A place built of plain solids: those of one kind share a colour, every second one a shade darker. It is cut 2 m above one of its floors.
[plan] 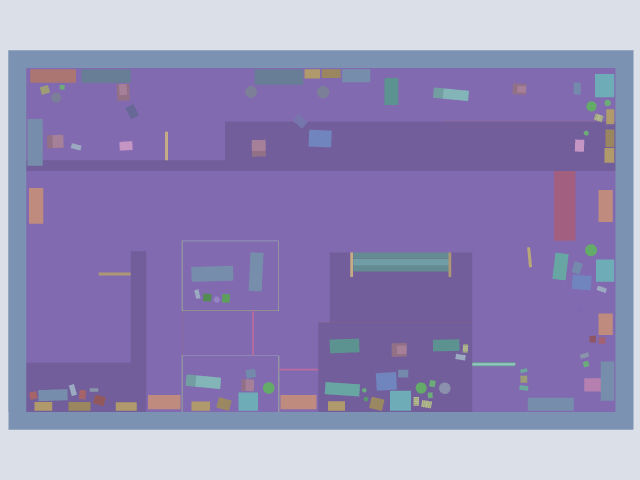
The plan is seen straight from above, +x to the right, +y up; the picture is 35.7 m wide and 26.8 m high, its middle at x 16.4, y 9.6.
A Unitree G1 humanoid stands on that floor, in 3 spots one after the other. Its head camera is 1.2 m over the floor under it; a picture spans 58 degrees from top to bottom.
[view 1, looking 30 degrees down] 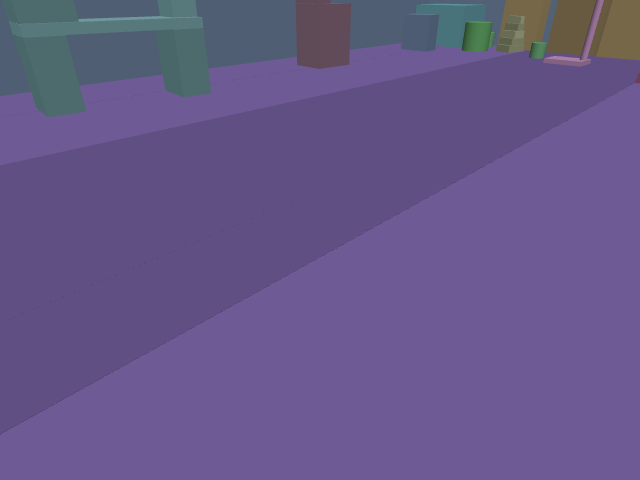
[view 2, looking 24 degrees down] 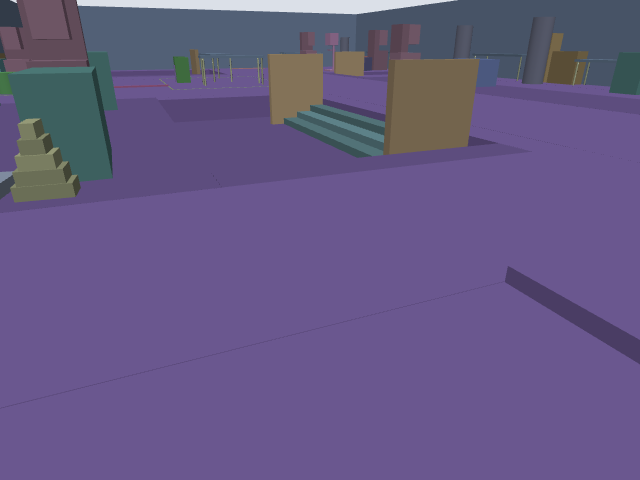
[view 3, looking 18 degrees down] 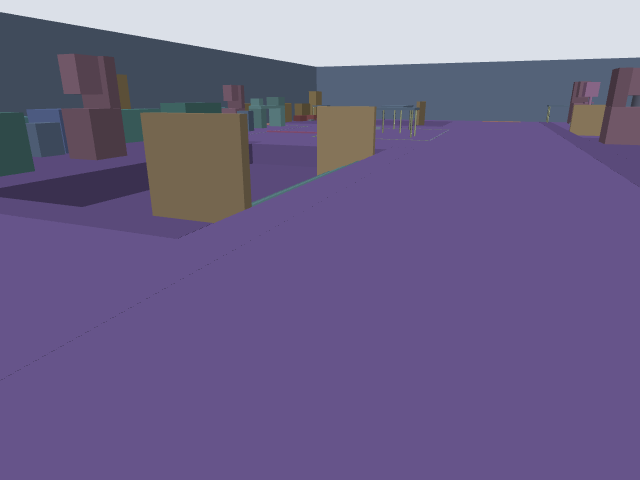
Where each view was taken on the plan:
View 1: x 21.35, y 12.13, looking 44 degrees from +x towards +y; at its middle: floor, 2.40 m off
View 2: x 28.85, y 4.32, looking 157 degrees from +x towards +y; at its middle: floor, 2.95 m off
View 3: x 27.87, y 11.50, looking -158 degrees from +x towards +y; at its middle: floor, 3.88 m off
